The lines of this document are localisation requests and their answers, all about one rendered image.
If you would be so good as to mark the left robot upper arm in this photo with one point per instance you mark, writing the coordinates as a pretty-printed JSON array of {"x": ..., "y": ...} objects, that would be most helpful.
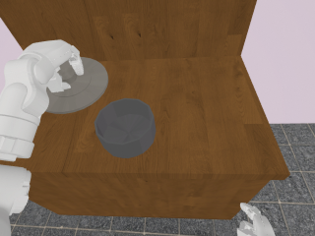
[{"x": 14, "y": 194}]

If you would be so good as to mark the left robot forearm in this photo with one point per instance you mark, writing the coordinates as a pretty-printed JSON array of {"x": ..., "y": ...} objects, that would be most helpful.
[{"x": 22, "y": 102}]

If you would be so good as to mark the table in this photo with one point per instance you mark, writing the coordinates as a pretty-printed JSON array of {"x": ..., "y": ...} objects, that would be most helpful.
[{"x": 214, "y": 147}]

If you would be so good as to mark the robot left hand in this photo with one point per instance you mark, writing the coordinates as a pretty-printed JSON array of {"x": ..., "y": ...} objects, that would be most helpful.
[{"x": 58, "y": 51}]

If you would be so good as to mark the knob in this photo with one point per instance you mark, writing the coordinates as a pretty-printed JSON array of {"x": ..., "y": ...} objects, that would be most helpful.
[{"x": 68, "y": 75}]

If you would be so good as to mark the lid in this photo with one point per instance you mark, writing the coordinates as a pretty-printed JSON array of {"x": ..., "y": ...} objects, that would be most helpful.
[{"x": 85, "y": 91}]

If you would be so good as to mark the pot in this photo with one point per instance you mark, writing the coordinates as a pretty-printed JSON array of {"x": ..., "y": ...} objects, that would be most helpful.
[{"x": 126, "y": 127}]

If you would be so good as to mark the robot right hand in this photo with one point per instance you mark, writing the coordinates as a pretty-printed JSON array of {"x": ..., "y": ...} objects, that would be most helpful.
[{"x": 260, "y": 227}]

